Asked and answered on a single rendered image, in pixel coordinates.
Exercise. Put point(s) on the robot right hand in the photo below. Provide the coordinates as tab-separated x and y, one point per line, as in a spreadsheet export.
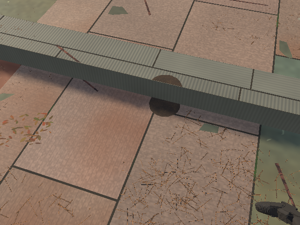
280	210

